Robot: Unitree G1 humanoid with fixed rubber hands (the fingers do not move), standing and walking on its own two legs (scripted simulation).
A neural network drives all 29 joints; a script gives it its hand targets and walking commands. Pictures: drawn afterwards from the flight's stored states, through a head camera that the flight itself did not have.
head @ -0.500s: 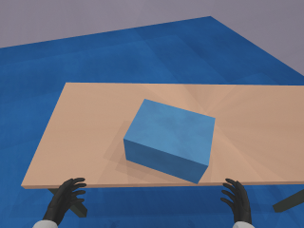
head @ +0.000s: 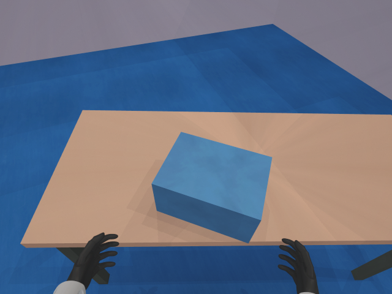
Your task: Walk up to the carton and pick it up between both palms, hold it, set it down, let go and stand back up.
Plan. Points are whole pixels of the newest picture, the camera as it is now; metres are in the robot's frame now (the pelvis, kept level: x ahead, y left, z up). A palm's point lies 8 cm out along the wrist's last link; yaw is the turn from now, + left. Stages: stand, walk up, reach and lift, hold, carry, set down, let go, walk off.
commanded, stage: set down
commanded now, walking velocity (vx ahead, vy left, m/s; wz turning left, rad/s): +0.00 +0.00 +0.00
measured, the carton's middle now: (212, 184) +0.40 -0.04 -0.09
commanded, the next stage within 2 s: let go in 0.96 s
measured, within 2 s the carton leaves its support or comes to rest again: neither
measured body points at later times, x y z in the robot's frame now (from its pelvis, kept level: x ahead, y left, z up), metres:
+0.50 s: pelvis +0.01 +0.00 +0.00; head +0.00 +0.02 +0.45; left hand +0.17 +0.24 -0.07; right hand +0.16 -0.20 -0.07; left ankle +0.00 +0.14 -0.74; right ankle -0.01 -0.13 -0.74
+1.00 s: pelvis +0.00 +0.00 +0.00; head -0.01 +0.02 +0.45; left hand +0.16 +0.22 -0.09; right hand +0.15 -0.21 -0.08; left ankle +0.00 +0.14 -0.74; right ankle -0.01 -0.13 -0.74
